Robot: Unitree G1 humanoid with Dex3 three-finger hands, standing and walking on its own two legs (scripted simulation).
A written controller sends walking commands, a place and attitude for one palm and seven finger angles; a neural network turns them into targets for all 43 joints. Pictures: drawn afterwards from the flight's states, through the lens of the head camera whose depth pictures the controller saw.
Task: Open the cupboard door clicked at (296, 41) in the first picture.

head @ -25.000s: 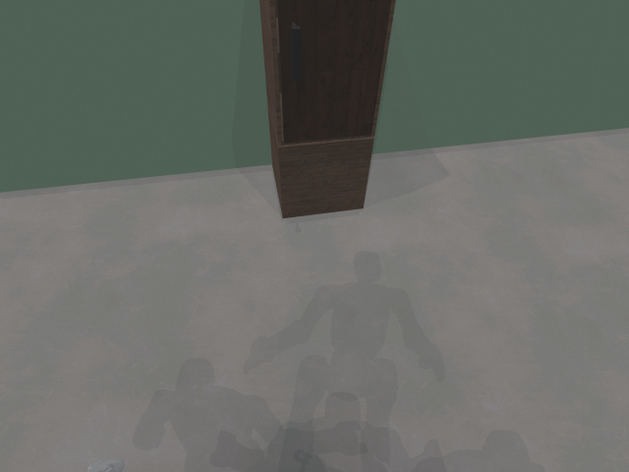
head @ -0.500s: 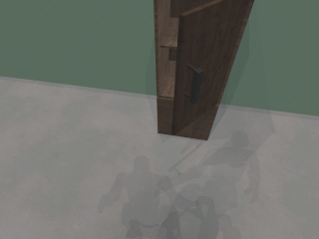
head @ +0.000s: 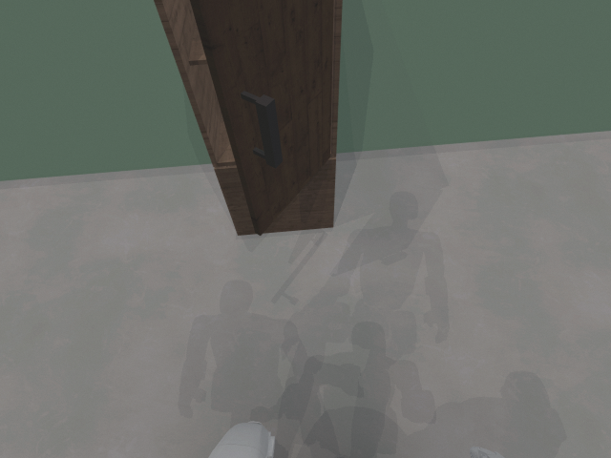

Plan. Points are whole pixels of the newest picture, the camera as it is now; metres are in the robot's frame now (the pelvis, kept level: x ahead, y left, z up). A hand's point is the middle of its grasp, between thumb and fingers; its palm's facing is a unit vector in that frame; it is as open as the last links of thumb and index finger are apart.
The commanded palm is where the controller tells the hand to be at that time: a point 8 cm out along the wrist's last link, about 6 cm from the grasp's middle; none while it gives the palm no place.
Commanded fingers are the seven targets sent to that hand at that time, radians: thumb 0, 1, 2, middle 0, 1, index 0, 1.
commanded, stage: walk to a spot facing it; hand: left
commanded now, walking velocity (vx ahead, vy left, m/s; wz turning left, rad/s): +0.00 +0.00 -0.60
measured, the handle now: (261, 130) +0.65 +0.14 -0.01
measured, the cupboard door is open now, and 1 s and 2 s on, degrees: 51 51 51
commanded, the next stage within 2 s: none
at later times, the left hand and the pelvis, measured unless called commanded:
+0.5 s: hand (180, 425) +0.16 +0.22 -0.17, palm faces -0.27 -0.92 -0.29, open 7.4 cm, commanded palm none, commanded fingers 0.00 0.90 0.90 -0.20 -0.30 -0.20 -0.30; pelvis +0.00 +0.02 -0.02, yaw -17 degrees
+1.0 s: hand (244, 393) +0.21 +0.13 -0.16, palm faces -0.59 -0.78 -0.18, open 7.4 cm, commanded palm none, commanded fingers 0.00 0.90 0.90 -0.20 -0.30 -0.20 -0.30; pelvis +0.01 +0.02 +0.00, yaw -36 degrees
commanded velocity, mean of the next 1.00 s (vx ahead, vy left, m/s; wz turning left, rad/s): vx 0.06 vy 0.00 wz -0.60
